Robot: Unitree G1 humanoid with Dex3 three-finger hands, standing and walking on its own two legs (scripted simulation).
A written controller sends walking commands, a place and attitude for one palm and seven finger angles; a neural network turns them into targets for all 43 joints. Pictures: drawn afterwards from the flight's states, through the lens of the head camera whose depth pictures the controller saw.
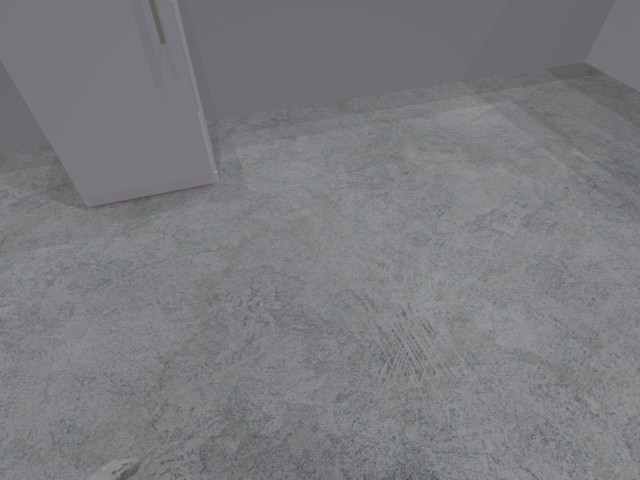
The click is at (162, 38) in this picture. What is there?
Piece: fridge door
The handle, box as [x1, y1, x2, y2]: [149, 0, 165, 43]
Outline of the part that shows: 149,0 160,42 165,43 154,1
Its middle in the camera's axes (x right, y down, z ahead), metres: -0.56 -0.87 +1.20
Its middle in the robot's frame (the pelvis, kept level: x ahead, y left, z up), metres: +1.47 +0.65 +0.18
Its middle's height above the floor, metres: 0.95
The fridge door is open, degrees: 0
